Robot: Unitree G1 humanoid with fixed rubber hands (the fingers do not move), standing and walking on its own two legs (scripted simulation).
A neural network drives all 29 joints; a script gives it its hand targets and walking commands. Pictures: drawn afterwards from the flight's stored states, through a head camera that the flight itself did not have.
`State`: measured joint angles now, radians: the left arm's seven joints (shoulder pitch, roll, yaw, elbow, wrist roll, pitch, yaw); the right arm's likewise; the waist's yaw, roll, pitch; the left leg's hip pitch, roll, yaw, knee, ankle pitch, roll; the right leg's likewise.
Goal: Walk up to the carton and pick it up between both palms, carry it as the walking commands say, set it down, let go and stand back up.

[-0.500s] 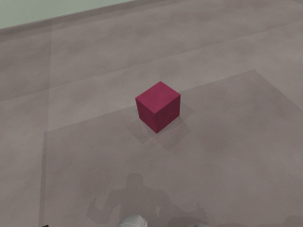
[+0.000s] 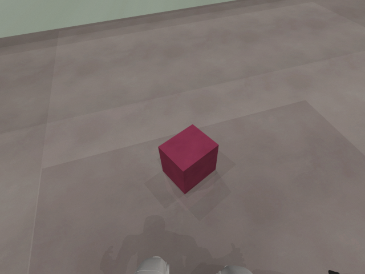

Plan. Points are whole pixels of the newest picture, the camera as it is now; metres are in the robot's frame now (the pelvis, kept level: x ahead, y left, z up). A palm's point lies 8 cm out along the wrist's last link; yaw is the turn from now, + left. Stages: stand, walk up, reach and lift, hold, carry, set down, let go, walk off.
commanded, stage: walk up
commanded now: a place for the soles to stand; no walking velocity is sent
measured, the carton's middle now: (188, 158) +0.81 +0.03 -0.61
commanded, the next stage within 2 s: none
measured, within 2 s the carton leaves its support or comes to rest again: neither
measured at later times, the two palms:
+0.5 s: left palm (66, 218) +0.26 +0.33 -0.08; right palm (309, 218) +0.26 -0.28 -0.09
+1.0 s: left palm (100, 163) +0.44 +0.30 -0.11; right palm (316, 179) +0.37 -0.34 -0.09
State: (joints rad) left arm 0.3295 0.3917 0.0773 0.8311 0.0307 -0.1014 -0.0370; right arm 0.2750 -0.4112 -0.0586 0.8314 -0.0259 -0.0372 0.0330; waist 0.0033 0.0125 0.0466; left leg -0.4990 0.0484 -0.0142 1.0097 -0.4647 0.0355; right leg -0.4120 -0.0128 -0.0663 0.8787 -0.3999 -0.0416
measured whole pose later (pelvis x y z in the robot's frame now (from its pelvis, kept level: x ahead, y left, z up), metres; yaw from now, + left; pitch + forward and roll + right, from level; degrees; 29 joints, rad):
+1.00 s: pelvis +0.34 -0.01 +0.00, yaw -3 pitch -3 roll +3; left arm 0.23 0.40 0.07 0.82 0.00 0.00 -0.03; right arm 0.31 -0.41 -0.05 0.87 -0.02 -0.10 -0.04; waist -0.02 -0.07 0.14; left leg -0.43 0.02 0.06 0.82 -0.34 -0.02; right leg -0.46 -0.03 0.02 1.06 -0.57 -0.03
